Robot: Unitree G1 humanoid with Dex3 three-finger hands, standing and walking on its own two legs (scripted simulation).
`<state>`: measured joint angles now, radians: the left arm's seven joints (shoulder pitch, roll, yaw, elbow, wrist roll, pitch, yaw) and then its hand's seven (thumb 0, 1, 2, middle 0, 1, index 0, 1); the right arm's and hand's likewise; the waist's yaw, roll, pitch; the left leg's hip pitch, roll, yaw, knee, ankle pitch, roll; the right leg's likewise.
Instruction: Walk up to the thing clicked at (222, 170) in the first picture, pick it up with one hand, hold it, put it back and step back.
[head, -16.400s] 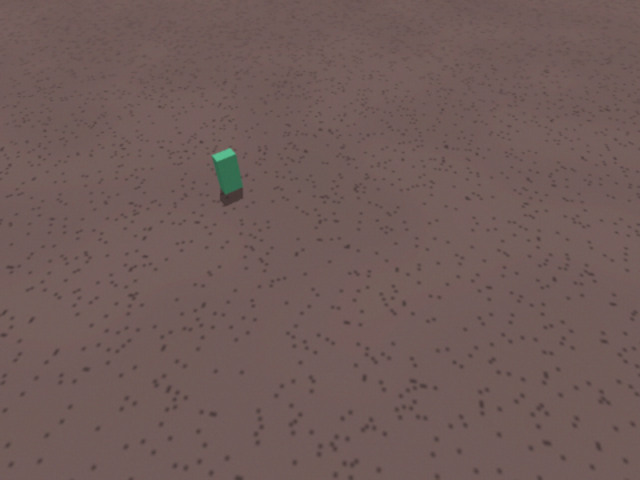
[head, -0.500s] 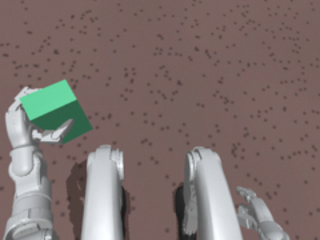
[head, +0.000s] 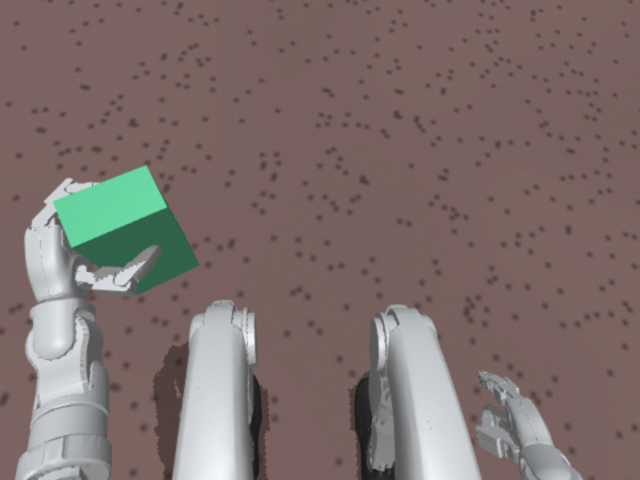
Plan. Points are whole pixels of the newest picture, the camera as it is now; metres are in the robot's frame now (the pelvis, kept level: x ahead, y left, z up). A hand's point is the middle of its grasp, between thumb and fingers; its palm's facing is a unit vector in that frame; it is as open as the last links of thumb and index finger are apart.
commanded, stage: lift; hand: left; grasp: from the side
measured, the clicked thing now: (141, 239) +0.39 +0.24 -0.06
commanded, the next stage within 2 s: hold in 1.76 s
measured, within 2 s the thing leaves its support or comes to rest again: neither
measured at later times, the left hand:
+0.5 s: hand (32, 167) +0.37 +0.24 +0.16, palm faces +0.29 -0.96 -0.06, open 9.5 cm
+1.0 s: hand out of the picture +0.38 +0.22 +0.26, palm faces +0.28 -0.96 -0.06, open 9.5 cm
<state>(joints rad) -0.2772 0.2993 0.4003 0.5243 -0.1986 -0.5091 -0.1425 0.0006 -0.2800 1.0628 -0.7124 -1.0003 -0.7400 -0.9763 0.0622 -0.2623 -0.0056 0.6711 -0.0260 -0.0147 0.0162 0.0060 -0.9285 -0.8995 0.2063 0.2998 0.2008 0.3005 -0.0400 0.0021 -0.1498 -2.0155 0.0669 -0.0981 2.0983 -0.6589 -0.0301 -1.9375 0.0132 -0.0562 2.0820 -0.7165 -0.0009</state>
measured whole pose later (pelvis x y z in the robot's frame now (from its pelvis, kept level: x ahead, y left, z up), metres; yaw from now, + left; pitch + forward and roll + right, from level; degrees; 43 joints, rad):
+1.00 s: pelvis +0.06 +0.01 +0.24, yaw +5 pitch +17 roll -3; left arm -0.07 0.20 0.16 0.35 -0.13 -0.34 0.07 0.00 -0.29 1.07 -0.73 -0.99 -0.75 -0.96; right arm 0.21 -0.21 0.02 0.65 0.00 -0.04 -0.04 0.01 -0.91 -0.90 0.21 0.30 0.20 0.30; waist -0.04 0.02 -0.11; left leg -1.01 0.05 -0.04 1.23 -0.52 -0.02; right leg -0.93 -0.01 -0.05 1.19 -0.55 0.01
